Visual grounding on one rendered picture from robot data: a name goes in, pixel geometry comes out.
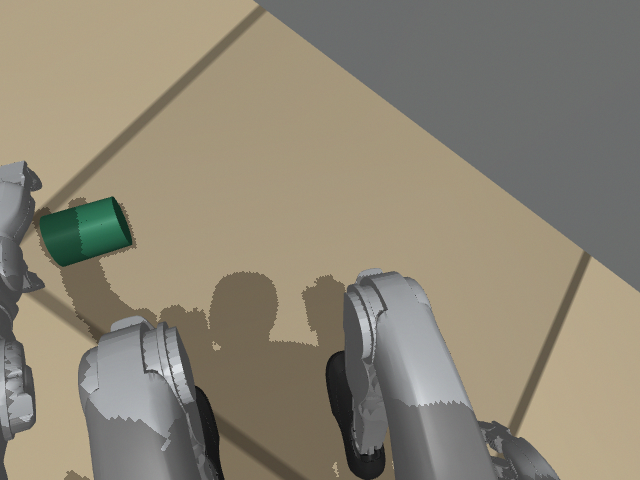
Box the right robot foot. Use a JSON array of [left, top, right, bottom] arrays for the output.
[[326, 351, 385, 480]]

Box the right robot hand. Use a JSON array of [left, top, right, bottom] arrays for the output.
[[478, 421, 560, 480]]

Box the left robot hand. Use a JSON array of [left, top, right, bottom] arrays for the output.
[[0, 160, 45, 293]]

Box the left robot foot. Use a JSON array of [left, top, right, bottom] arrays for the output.
[[195, 386, 225, 480]]

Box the can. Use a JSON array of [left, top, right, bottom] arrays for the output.
[[40, 197, 132, 267]]

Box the left robot arm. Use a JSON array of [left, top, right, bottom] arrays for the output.
[[0, 236, 36, 480]]

